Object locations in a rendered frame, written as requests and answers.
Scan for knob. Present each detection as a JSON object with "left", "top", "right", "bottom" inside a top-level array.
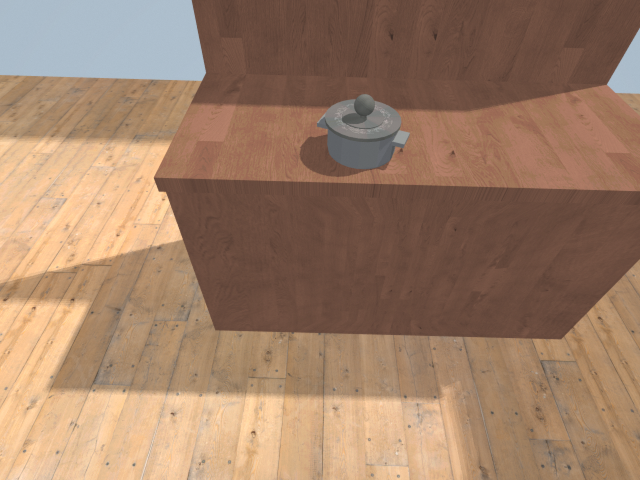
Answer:
[{"left": 354, "top": 94, "right": 375, "bottom": 116}]

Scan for pot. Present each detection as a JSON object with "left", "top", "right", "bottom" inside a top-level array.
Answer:
[{"left": 317, "top": 114, "right": 410, "bottom": 169}]

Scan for table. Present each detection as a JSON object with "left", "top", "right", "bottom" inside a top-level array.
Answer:
[{"left": 154, "top": 0, "right": 640, "bottom": 339}]

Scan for lid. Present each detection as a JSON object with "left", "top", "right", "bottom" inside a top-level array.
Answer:
[{"left": 325, "top": 99, "right": 401, "bottom": 142}]

